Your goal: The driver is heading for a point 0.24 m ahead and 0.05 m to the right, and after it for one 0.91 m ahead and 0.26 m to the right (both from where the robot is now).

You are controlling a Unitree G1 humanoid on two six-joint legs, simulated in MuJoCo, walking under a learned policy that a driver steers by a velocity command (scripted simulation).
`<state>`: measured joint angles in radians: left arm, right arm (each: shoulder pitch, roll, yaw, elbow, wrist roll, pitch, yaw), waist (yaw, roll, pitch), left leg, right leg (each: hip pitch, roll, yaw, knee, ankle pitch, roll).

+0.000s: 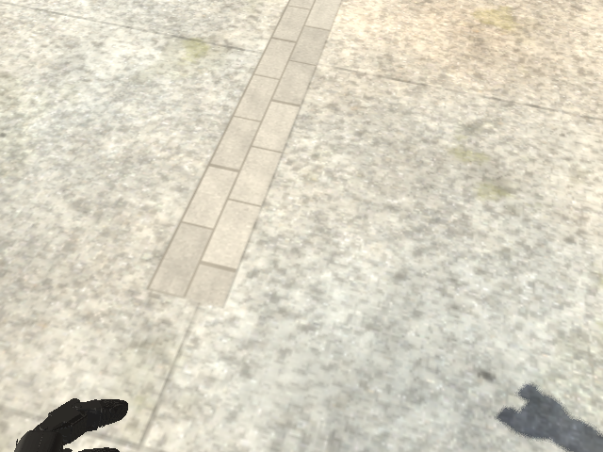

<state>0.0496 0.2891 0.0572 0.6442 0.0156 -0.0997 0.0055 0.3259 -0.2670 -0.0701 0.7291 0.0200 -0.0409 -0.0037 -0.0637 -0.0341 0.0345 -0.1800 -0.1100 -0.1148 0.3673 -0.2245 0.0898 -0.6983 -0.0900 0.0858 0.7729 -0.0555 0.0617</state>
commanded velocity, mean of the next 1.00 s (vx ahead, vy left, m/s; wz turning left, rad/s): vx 0.12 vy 0.00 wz -0.32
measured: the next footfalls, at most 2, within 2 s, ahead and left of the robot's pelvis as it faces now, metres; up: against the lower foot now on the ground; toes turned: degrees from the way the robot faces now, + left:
right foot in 0.16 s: +0.29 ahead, -0.13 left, +0.00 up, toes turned +3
left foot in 0.60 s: +0.30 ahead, +0.09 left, +0.00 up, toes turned -15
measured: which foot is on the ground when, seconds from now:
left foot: down 0.00-0.18, up 0.20-0.58, down 0.60-1.00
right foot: up 0.00-0.14, down 0.16-0.60, up 0.62-0.98, down 1.00-1.00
